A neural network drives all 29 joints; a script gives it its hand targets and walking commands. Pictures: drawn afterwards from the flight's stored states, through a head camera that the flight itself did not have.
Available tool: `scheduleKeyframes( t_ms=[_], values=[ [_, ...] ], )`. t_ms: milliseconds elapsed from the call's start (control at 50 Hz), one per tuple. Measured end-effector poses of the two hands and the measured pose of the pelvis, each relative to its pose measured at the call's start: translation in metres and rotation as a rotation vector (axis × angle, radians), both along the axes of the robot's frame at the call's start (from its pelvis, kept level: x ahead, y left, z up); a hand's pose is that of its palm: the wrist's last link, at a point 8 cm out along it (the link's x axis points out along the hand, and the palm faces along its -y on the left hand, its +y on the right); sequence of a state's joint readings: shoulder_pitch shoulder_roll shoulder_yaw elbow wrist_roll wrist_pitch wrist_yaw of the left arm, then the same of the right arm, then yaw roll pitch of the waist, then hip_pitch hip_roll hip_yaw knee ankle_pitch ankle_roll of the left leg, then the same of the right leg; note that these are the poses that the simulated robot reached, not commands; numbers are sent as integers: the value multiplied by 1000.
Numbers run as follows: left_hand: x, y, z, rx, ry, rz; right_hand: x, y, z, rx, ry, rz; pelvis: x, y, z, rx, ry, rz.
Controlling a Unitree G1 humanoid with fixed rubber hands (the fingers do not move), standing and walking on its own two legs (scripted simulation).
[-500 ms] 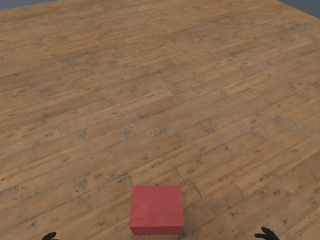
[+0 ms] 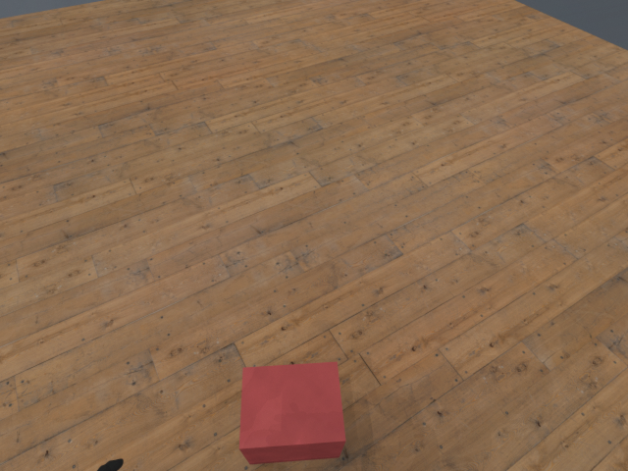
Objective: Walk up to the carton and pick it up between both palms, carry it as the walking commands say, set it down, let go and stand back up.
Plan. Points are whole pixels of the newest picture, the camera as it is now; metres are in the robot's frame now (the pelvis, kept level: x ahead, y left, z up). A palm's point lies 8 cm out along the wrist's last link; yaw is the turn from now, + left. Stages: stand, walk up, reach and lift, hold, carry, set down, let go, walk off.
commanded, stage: walk up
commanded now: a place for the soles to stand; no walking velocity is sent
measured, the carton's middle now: (292, 414) +0.36 +0.05 -0.67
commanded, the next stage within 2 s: reach and lift in 1.38 s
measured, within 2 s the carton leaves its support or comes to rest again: neither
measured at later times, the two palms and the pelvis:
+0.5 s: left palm out of the picture +0.10 +0.33 -0.12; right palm out of the picture +0.10 -0.28 -0.12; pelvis +0.01 +0.02 +0.00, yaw -1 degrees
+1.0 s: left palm out of the picture +0.06 +0.33 -0.12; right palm out of the picture +0.06 -0.28 -0.13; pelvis -0.02 +0.03 -0.01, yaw -3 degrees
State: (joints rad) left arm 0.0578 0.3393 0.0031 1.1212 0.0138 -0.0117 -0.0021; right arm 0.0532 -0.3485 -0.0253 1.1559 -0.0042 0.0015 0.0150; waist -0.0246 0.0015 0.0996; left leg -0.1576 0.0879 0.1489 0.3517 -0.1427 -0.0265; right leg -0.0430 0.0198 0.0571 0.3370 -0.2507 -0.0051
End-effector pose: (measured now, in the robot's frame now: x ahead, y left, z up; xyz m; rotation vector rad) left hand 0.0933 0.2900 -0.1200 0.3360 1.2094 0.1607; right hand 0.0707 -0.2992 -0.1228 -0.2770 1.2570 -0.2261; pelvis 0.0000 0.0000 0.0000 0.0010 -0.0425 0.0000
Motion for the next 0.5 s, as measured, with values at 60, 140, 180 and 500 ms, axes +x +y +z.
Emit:
scheduleKeyframes(
  t_ms=[60,140,180,500],
  values=[
    [0,3,0,3,10,-1,0,3,0,1,3,-3,2,2,0,0,4,-4],
    [3,9,0,9,10,3,4,8,-1,6,-2,2,4,4,0,0,10,-6],
    [5,12,1,13,9,3,8,11,-1,10,-9,3,5,6,0,0,10,-7],
    [9,36,5,54,-14,-12,26,22,-1,4,-44,-10,5,24,-3,1,5,-19]
  ],
)
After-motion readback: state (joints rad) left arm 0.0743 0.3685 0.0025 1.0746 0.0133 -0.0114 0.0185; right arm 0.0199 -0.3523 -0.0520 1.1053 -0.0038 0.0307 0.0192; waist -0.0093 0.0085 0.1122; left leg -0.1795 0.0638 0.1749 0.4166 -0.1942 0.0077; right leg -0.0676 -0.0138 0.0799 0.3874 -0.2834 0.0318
